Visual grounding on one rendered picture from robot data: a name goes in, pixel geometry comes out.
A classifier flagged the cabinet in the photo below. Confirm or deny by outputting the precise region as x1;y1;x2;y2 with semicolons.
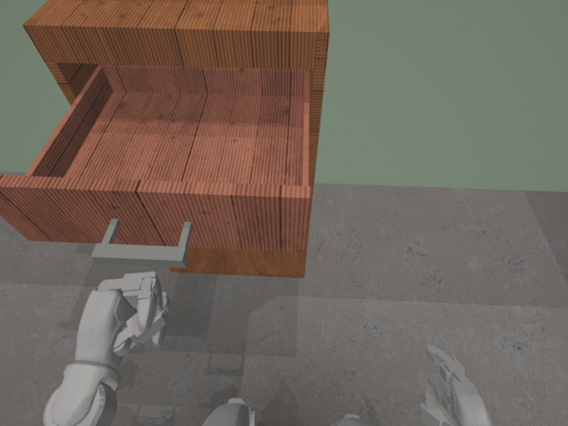
22;0;329;278

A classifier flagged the handle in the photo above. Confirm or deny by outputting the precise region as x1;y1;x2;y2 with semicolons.
91;218;193;268

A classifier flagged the left robot forearm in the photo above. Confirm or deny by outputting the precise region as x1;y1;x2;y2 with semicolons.
43;361;121;426

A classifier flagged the robot left thigh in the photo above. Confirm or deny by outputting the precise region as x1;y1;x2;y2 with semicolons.
202;403;257;426

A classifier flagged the robot left hand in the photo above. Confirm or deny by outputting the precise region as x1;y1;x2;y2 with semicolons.
75;272;170;369

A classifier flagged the robot right hand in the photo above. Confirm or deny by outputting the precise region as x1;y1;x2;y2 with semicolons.
421;344;493;426

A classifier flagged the drawer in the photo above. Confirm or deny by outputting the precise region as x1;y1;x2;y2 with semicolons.
0;64;311;252

